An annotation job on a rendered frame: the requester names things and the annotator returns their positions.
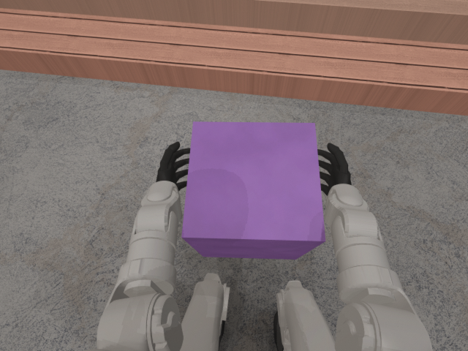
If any left robot forearm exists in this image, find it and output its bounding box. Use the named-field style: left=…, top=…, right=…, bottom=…
left=97, top=181, right=183, bottom=349

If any right robot thigh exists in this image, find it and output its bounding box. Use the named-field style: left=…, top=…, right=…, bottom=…
left=276, top=287, right=336, bottom=351

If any robot right hand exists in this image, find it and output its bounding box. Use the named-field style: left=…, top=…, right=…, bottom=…
left=317, top=143, right=352, bottom=196

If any right robot shin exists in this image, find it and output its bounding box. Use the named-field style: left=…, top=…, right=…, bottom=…
left=280, top=281, right=314, bottom=351

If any right robot forearm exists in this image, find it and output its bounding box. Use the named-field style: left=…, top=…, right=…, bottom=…
left=324, top=184, right=432, bottom=349

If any robot left hand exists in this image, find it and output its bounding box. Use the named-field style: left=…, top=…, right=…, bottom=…
left=156, top=142, right=190, bottom=191

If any robot left upper arm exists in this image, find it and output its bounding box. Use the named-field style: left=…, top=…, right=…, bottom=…
left=82, top=292, right=184, bottom=351

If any robot right upper arm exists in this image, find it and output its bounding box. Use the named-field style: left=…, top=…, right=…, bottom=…
left=335, top=301, right=432, bottom=351

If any carton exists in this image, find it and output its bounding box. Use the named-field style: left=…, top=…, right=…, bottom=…
left=181, top=121, right=325, bottom=260

